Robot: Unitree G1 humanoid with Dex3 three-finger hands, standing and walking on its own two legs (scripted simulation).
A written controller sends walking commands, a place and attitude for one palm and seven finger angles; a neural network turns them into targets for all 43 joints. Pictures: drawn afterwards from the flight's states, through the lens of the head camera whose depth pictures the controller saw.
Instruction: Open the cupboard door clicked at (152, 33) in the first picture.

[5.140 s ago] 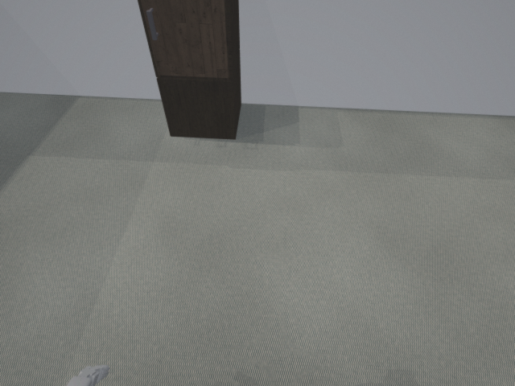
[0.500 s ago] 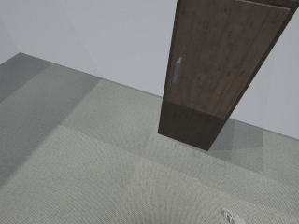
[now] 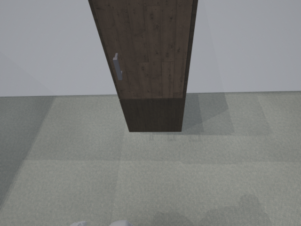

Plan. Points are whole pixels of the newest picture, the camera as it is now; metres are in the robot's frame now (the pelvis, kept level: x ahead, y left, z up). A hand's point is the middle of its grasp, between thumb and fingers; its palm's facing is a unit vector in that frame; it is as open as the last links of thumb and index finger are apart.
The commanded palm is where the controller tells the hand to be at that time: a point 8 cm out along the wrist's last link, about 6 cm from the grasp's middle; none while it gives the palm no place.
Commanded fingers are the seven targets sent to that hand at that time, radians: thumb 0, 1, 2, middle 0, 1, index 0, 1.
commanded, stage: take the last steps up to it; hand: left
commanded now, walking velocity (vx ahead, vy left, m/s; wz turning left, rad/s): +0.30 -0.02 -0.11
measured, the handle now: (118, 66) +0.79 +0.19 -0.08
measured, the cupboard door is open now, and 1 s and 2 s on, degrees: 0 0 0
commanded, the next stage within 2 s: come to a stop and stand still in 0.78 s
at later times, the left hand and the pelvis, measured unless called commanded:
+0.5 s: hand out of the picture +0.10 +0.21 -0.17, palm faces -0.03 -0.99 -0.16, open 7.4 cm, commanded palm none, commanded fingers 0.00 0.90 0.90 -0.20 -0.30 -0.20 -0.30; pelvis +0.10 +0.03 +0.01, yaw -4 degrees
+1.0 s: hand (122, 173) +0.30 +0.12 -0.15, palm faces -0.02 -0.97 -0.25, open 7.2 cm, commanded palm none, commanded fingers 0.00 0.90 0.90 -0.20 -0.30 -0.20 -0.30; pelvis +0.23 -0.06 +0.01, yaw -4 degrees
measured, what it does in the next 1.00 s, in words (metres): walks ahead: left foot, then right foot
